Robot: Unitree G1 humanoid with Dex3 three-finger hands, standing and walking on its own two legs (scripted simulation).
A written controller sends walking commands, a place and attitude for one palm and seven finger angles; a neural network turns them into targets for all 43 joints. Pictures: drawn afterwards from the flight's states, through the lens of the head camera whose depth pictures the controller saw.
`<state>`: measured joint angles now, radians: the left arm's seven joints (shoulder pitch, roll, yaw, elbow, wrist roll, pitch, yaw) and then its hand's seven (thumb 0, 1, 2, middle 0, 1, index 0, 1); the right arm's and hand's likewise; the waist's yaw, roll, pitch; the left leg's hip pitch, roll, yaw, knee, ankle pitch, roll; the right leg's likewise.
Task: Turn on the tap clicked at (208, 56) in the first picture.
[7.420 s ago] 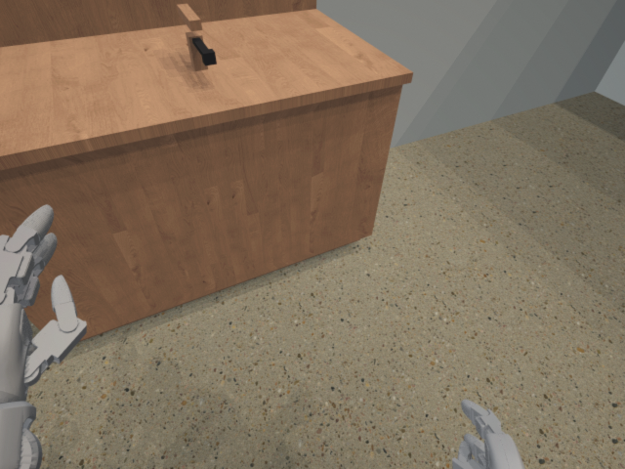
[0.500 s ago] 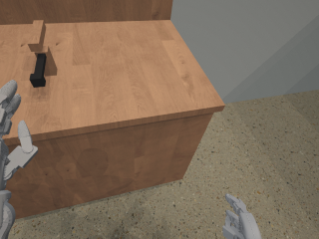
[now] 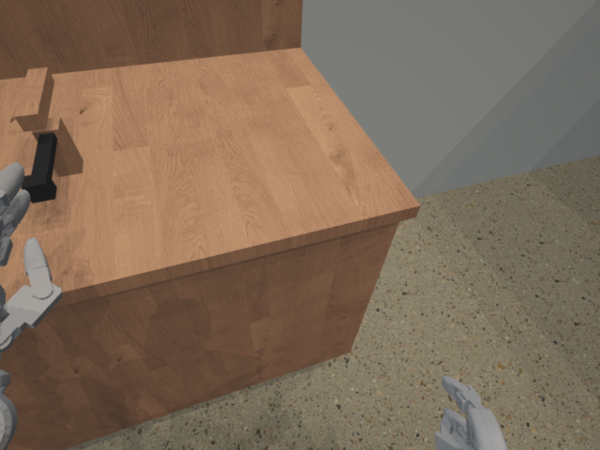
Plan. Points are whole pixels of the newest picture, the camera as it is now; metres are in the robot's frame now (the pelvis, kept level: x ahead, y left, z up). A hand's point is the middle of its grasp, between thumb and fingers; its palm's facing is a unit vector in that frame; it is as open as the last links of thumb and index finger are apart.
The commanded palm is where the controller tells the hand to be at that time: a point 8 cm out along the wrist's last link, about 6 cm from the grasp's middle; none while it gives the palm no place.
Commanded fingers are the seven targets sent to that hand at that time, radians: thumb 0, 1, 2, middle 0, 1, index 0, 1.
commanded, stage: shuffle to correct the standing spot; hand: left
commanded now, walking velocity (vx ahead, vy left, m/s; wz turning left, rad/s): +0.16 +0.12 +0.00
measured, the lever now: (39, 187) +0.40 +0.39 +0.12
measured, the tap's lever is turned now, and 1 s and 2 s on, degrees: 0 0 0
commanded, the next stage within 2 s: come to a stop and stand still in 0.56 s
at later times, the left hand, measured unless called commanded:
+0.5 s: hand (37, 270) +0.23 +0.26 +0.19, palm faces +0.39 -0.81 -0.43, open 7.4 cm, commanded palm +0.18 +0.31 +0.20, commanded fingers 0.00 0.90 0.90 -0.20 -0.30 -0.20 -0.30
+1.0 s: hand (23, 213) +0.29 +0.30 +0.20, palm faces +0.41 -0.82 -0.41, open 7.4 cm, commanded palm +0.23 +0.35 +0.20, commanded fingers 0.00 0.90 0.90 -0.20 -0.30 -0.20 -0.30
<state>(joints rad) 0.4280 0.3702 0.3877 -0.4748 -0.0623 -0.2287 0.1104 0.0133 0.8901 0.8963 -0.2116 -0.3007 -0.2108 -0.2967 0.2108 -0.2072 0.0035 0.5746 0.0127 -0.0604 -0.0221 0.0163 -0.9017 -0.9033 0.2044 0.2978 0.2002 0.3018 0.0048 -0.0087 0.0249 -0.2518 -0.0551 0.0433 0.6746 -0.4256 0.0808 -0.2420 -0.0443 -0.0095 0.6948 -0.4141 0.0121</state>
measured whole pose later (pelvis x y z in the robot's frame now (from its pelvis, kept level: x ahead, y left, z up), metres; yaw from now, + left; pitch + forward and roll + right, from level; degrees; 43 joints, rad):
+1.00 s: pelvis +0.07 +0.06 +0.01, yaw +2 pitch -2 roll +0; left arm 0.44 0.38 0.39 -0.55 -0.05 -0.20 0.12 0.02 0.89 0.90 -0.21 -0.30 -0.21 -0.30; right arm 0.16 -0.14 0.04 0.56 0.00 -0.14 -0.01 0.02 -0.90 -0.90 0.20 0.30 0.20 0.30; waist 0.00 0.00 0.08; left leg -0.30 0.07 0.03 0.56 -0.23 -0.04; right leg -0.23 0.03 -0.05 0.55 -0.29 -0.04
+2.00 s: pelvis +0.07 +0.12 +0.02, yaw +1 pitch -1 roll -2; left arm 0.38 0.38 0.40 -0.45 -0.03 -0.23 0.10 0.02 0.89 0.90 -0.22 -0.30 -0.21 -0.30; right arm 0.22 -0.19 0.03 0.59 0.01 -0.15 -0.03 0.02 -0.90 -0.90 0.20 0.30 0.20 0.30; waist 0.05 -0.03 0.08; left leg -0.27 -0.02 0.05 0.48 -0.20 0.06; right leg -0.20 -0.03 -0.01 0.41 -0.21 0.03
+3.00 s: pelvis +0.07 +0.06 +0.02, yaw +0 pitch +1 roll -1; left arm 0.48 0.42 0.40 -0.54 -0.09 -0.16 0.06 0.01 0.89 0.90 -0.21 -0.30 -0.21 -0.30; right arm 0.21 -0.21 -0.03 0.55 0.02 -0.09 -0.05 0.02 -0.90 -0.90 0.20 0.30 0.20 0.30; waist 0.00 0.00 0.07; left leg -0.32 0.09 0.01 0.55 -0.24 -0.04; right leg -0.25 0.08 -0.04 0.48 -0.24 -0.06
